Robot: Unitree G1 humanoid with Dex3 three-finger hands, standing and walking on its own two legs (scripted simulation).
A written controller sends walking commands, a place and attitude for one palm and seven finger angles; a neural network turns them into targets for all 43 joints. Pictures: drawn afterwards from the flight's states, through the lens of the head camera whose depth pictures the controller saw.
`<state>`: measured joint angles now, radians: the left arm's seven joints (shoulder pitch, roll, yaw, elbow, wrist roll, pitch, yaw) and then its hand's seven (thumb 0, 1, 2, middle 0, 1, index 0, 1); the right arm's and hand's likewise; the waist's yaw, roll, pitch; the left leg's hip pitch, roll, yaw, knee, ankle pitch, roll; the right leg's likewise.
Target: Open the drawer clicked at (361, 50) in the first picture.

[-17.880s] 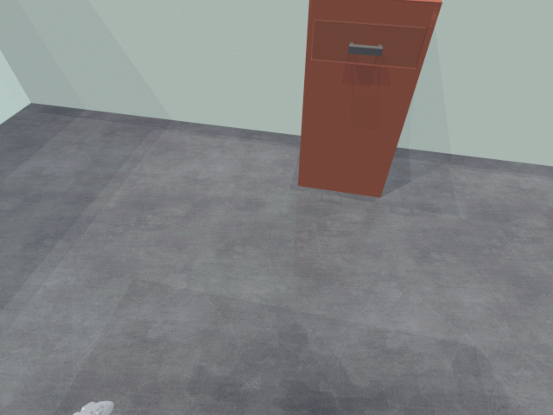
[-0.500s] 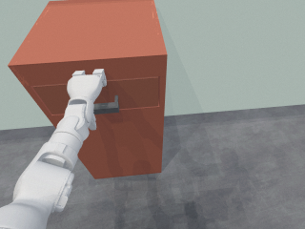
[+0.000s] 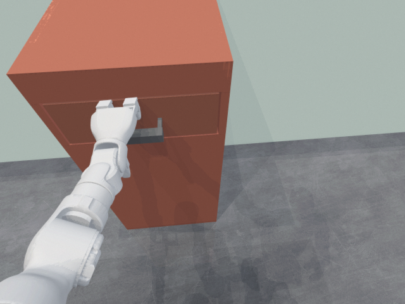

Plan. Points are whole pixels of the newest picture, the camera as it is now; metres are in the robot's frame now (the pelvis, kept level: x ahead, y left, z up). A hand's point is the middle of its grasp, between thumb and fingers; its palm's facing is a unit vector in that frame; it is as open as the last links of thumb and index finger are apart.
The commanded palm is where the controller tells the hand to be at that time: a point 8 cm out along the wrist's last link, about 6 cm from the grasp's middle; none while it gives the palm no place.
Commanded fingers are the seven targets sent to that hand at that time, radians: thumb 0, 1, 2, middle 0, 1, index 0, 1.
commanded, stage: lower the fingers behind the handle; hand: left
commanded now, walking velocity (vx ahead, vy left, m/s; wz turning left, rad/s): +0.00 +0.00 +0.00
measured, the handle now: (138, 129) +0.51 +0.14 +0.02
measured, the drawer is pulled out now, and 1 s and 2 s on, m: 0.00 0.00 0.00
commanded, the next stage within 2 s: lift the fingers back up to retry in 0.86 s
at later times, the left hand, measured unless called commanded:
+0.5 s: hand (121, 144) +0.46 +0.18 +0.02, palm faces +0.03 +0.01 -1.00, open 13.7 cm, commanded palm +0.44 +0.17 +0.06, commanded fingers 0.00 -0.50 0.30 -0.30 -1.20 -0.30 -1.20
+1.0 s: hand (120, 145) +0.46 +0.18 +0.02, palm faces +0.01 +0.02 -1.00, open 13.7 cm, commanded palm +0.45 +0.17 +0.06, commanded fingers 0.00 -0.50 0.30 -0.30 -1.20 -0.30 -1.20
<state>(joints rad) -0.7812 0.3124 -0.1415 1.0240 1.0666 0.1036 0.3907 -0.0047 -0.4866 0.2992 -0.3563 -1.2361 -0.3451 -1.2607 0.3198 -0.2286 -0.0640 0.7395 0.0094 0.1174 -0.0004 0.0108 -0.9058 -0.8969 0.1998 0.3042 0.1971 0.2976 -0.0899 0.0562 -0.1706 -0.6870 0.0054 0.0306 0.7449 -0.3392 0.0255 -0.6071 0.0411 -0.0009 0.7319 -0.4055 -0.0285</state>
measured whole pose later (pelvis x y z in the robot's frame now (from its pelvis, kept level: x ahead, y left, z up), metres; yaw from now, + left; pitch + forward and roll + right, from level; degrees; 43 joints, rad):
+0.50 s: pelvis -0.02 +0.01 -0.01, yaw +0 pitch +19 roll -2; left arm -0.87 0.31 -0.19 1.11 1.08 0.15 0.43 0.00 -0.49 0.30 -0.29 -1.26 -0.32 -1.25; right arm 0.34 -0.24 -0.06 0.72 0.00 0.11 0.00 0.01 -0.91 -0.90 0.20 0.30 0.20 0.30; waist -0.11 0.04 -0.18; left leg -0.81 0.00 0.03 0.84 -0.35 0.04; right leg -0.73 0.04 -0.01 0.82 -0.42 -0.01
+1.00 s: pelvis -0.03 +0.01 -0.02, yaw +0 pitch +19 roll -2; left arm -0.93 0.34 -0.20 1.14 1.06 0.15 0.39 0.00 -0.49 0.30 -0.27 -1.28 -0.33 -1.24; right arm 0.35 -0.23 -0.04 0.72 0.00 0.08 -0.02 0.01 -0.90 -0.90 0.20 0.30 0.20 0.30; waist -0.13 0.05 -0.17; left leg -0.87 0.00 0.02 0.88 -0.35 0.04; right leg -0.78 0.04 -0.02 0.86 -0.41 -0.01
